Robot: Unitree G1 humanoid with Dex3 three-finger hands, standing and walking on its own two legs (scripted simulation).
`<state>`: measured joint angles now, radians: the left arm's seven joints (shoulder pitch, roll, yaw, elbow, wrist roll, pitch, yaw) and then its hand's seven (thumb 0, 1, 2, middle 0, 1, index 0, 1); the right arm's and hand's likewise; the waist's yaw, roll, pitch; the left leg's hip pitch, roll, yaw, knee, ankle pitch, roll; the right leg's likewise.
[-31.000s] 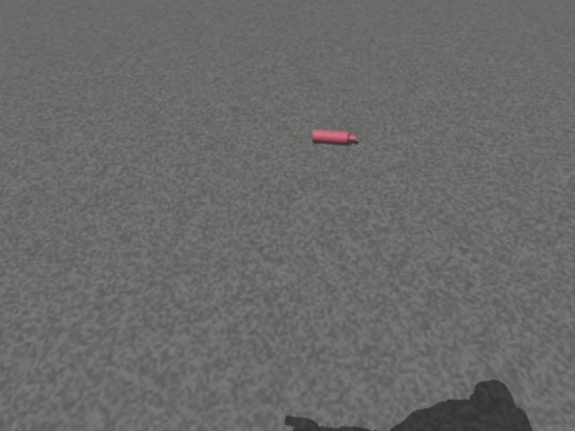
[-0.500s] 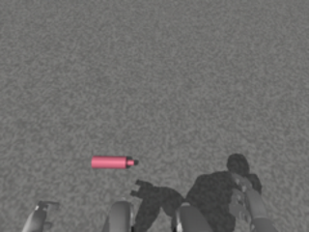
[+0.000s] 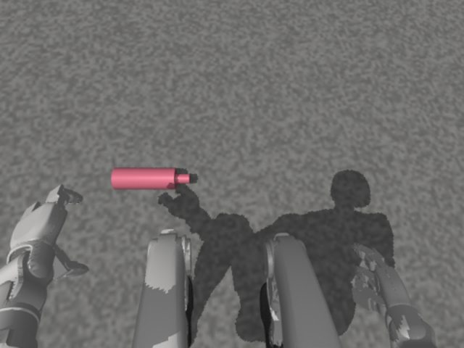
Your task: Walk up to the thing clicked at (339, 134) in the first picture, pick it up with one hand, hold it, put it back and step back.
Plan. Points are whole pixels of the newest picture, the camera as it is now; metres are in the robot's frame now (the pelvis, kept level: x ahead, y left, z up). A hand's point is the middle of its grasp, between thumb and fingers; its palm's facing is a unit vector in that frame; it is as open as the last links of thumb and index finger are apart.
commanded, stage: rise first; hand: left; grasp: from above
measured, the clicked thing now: (152, 178) +0.51 +0.24 -0.46
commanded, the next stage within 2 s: none
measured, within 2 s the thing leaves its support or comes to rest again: neither
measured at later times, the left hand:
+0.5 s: hand (97, 204) +0.38 +0.31 -0.26, palm faces -0.47 -0.15 -0.87, open 14.3 cm
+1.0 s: hand (106, 191) +0.42 +0.32 -0.32, palm faces -0.45 -0.01 -0.89, open 14.4 cm
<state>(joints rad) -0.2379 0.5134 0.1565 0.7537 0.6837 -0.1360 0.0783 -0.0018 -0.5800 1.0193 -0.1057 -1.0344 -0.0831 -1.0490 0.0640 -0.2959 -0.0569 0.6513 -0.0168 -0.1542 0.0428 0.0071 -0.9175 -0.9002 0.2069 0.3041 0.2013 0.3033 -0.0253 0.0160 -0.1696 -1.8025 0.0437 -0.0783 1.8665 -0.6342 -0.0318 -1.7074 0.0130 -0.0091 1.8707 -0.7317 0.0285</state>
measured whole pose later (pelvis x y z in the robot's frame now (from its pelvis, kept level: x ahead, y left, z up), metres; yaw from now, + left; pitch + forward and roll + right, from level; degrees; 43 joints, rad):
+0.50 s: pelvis -0.04 +0.00 -0.13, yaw -5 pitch +31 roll -7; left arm -0.71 0.74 0.16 1.21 1.12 -0.34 0.22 0.00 -0.56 1.07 -0.07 -0.99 -0.05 -1.01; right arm 0.15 -0.27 0.00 0.77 -0.09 -0.04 0.09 0.00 -0.87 -0.89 0.21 0.30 0.20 0.30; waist -0.12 -0.01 -0.09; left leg -2.21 0.03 -0.16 2.25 -0.59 -0.03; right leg -2.08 0.05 -0.05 2.22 -0.70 0.04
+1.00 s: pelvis -0.02 +0.01 -0.16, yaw -7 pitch +32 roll -9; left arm -0.83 0.84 0.14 1.32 1.31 -0.37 0.34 0.00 -0.56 1.03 -0.08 -0.97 -0.06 -0.98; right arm 0.07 -0.25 0.05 0.77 -0.15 0.01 0.12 0.00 -0.90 -0.90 0.21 0.30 0.20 0.30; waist -0.16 -0.05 -0.04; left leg -2.31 0.03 -0.19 2.38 -0.64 -0.03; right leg -2.16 0.07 -0.07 2.33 -0.74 0.05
